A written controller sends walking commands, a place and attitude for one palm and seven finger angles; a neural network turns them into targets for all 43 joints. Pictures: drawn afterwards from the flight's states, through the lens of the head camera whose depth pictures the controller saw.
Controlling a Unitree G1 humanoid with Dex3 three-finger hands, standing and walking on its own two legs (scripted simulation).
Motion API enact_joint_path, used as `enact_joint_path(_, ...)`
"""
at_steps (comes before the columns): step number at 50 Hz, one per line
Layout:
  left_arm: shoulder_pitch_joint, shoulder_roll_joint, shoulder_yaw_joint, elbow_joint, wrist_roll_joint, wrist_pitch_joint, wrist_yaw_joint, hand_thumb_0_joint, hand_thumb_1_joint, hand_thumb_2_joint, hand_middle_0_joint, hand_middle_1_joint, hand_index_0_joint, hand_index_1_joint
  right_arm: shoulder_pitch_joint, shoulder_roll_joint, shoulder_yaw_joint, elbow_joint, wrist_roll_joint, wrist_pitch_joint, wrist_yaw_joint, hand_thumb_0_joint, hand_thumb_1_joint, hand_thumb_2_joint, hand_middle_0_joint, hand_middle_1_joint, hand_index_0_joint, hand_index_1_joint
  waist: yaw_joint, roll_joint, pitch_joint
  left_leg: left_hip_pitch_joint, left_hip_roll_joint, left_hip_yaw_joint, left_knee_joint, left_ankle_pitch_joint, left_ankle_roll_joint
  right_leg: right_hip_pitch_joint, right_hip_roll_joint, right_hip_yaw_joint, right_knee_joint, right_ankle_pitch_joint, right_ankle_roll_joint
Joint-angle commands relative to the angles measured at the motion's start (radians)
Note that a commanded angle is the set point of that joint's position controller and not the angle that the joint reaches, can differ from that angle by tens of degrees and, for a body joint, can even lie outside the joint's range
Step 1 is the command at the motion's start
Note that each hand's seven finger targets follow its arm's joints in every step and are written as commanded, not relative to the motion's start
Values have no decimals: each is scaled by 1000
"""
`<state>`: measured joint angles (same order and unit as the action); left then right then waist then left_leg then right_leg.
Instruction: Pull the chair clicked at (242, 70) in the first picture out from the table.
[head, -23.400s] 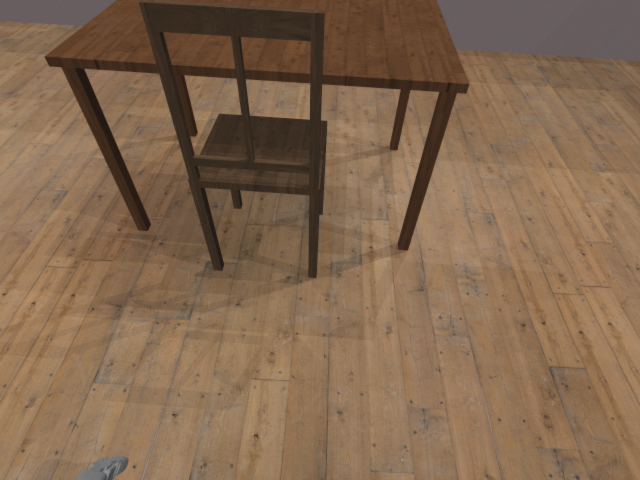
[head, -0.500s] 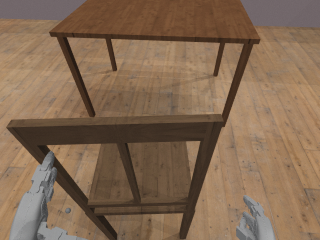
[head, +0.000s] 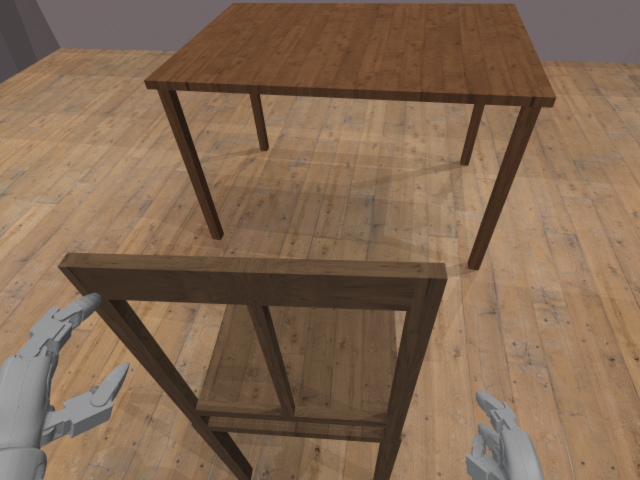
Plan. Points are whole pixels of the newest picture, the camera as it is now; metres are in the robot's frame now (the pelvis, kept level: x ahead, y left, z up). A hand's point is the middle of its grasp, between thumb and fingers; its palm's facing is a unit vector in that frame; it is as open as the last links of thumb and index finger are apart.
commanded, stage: draw the hand back to the body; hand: left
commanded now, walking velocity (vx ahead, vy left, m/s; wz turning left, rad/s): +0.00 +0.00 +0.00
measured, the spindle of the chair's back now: (276, 367) +0.28 +0.12 -0.05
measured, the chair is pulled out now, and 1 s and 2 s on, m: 0.68 0.68 0.68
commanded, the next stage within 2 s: step back with the hand held close in 0.46 s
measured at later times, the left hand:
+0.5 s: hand (90, 338) +0.19 +0.25 +0.16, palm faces +0.44 -0.78 -0.45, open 7.3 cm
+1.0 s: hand (69, 345) +0.19 +0.27 +0.15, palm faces +0.32 -0.78 -0.54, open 7.4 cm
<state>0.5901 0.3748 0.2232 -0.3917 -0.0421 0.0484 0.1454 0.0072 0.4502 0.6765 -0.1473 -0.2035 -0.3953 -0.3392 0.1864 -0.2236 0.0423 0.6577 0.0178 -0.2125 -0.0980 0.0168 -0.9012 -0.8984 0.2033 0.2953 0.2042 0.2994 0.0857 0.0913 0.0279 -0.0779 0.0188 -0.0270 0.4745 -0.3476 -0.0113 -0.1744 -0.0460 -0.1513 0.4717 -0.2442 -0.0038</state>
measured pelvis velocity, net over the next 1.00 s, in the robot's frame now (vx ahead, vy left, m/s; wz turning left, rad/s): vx -0.03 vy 0.02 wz -0.04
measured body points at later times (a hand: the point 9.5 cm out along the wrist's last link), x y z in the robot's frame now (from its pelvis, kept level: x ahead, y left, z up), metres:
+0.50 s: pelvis -0.01 -0.01 +0.00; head -0.01 -0.04 +0.45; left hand +0.16 +0.29 +0.18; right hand +0.17 -0.24 -0.09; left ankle -0.05 +0.13 -0.74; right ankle +0.01 -0.11 -0.74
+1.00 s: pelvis -0.03 +0.02 +0.00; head +0.01 +0.02 +0.45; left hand +0.16 +0.31 +0.18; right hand +0.13 -0.23 -0.09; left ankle -0.05 +0.13 -0.74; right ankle +0.01 -0.11 -0.74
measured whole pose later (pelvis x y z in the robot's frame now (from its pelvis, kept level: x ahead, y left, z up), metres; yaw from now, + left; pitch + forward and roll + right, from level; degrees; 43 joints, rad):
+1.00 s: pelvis -0.03 +0.02 +0.00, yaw -2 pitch +1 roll +0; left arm 0.60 0.44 0.43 -0.55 -0.05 -0.12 0.15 0.02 0.89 0.89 -0.20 -0.29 -0.21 -0.30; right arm 0.16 -0.19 -0.02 0.59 0.02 -0.05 -0.08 0.02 -0.90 -0.90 0.20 0.29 0.20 0.30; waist -0.02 0.00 0.06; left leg -0.22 -0.01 0.03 0.50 -0.30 0.02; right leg -0.33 -0.07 -0.09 0.47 -0.16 0.02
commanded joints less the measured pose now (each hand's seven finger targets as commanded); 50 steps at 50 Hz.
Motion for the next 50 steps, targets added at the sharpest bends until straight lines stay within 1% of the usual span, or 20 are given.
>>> enact_joint_path(1,-261,230,241,-345,2,-143,56,0,791,848,-185,-278,-185,-278,-112,-102,-39,-146,3,-79,-5,0,-900,-900,200,300,200,300,-27,38,-124,-51,19,-14,-81,325,13,131,-33,80,-64,233,-22)
enact_joint_path(4,-292,254,272,-336,-2,-151,55,0,900,900,-200,-300,-200,-300,-117,-112,-48,-139,0,-80,-3,0,-900,-900,200,300,200,300,-25,16,-130,-33,24,-13,-80,342,17,131,-34,83,-60,257,-18)
enact_joint_path(5,-274,227,262,-305,-3,-145,49,0,900,900,-200,-300,-200,-300,-127,-109,-47,-131,2,-79,1,0,-900,-900,200,300,200,300,-29,38,-105,-45,20,-8,-79,336,15,127,-30,92,-71,255,-23)
enact_joint_path(8,-251,168,221,-253,-8,-147,38,0,900,900,-200,-300,-200,-300,-131,-111,-53,-134,3,-68,6,0,-900,-900,200,300,200,300,-31,-45,-84,-45,26,-4,-94,305,20,121,-31,77,-80,230,-12)
enact_joint_path(10,-246,155,215,-229,-9,-145,32,0,900,900,-200,-300,-200,-300,-148,-111,-54,-132,6,-63,10,0,-900,-900,200,300,200,300,-34,-3,-49,-65,23,0,-97,271,19,107,-28,88,-97,197,-16)
enact_joint_path(14,-199,161,241,-195,-9,-158,34,0,900,900,-200,-300,-200,-300,-142,-106,-64,-135,5,-44,11,0,-900,-900,200,300,200,300,-19,-43,-70,-62,27,4,-108,274,23,123,-29,85,-92,194,-15)
enact_joint_path(19,-154,167,267,-186,-14,-168,25,0,900,900,-200,-300,-200,-300,-150,-98,-70,-149,10,-15,16,0,-900,-900,200,300,200,300,-14,-37,-73,-82,29,9,-115,264,22,136,-30,92,-98,187,-17)
enact_joint_path(20,-147,167,268,-183,-15,-165,22,0,900,900,-200,-300,-200,-300,-160,-97,-70,-147,12,-10,17,0,-900,-900,200,300,200,300,-17,-10,-47,-95,29,10,-112,252,19,125,-26,100,-105,179,-20)
enact_joint_path(23,-144,166,263,-211,-16,-178,21,0,900,900,-200,-300,-200,-300,-147,-97,-74,-156,12,-6,16,0,-900,-900,200,300,200,300,-17,-43,-92,-76,31,11,-110,264,25,139,-29,96,-105,187,-16)
enact_joint_path(28,-157,166,253,-227,-12,-184,23,0,900,900,-200,-300,-200,-300,-142,-102,-78,-152,13,-9,12,0,-900,-900,200,300,200,300,-24,-27,-100,-61,32,14,-106,260,26,127,-28,100,-112,175,-17)
enact_joint_path(29,-205,147,217,-236,-10,-185,21,0,900,900,-200,-300,-200,-300,-143,-106,-74,-152,12,-13,11,0,-900,-900,200,300,200,300,-35,-23,-94,-53,30,17,-107,255,29,115,-31,101,-116,172,-14)
enact_joint_path(30,-375,297,367,-291,-25,-237,20,0,900,900,-200,-300,-200,-300,-108,-107,-61,-198,27,13,10,0,-900,-900,200,300,200,300,-57,8,65,-132,51,4,-94,148,39,-13,-78,214,-168,183,-19)
enact_joint_path(31,-317,264,347,-233,-21,-244,12,0,900,900,-200,-300,-200,-300,-105,-102,-73,-166,21,23,7,0,-900,-900,200,300,200,300,-63,-81,35,-142,55,-5,-83,102,38,-8,-98,220,-181,142,-22)
enact_joint_path(34,-152,163,286,-152,-15,-222,5,0,900,900,-200,-300,-200,-300,-110,-108,-83,-182,12,58,10,0,-900,-900,200,300,200,300,-65,-133,-34,-112,52,-2,-63,156,37,14,-109,205,-159,171,-20)
enact_joint_path(36,-75,144,278,-174,-10,-225,6,0,900,900,-200,-300,-200,-300,-117,-109,-85,-190,10,71,12,0,-900,-900,200,300,200,300,-64,-49,-108,-110,65,1,-83,230,38,70,-106,181,-105,266,-18)
enact_joint_path(39,-3,165,297,-252,1,-223,17,0,900,900,-200,-300,-200,-300,-124,-110,-98,-213,7,97,17,0,-900,-900,200,300,200,300,-68,-70,-202,-130,84,-14,-65,381,35,137,-104,158,-37,419,-16)
enact_joint_path(43,29,211,343,-347,-1,-229,33,0,900,900,-200,-300,-200,-300,-125,-96,-104,-230,10,109,10,0,-900,-900,200,300,200,300,-72,-69,-234,-164,98,-41,-46,455,30,146,-105,145,12,482,-25)
enact_joint_path(45,27,240,375,-362,-2,-231,42,0,900,900,-200,-300,-200,-300,-132,-93,-109,-221,13,110,2,0,-900,-900,200,300,200,300,-76,-33,-229,-179,110,-57,-59,476,32,135,-95,139,32,466,-23)
enact_joint_path(49,55,205,362,-351,-7,-230,41,0,900,900,-200,-300,-200,-300,-109,-89,-110,-223,7,108,0,0,-900,-900,200,300,200,300,-75,6,-199,-210,144,-77,-73,542,32,89,-68,113,79,338,-17)
enact_joint_path(50,60,198,358,-337,-8,-227,41,0,900,900,-200,-300,-200,-300,-117,-89,-113,-213,7,104,-1,0,-900,-900,200,300,200,300,-78,45,-187,-210,154,-73,-88,539,41,71,-62,111,90,271,-14)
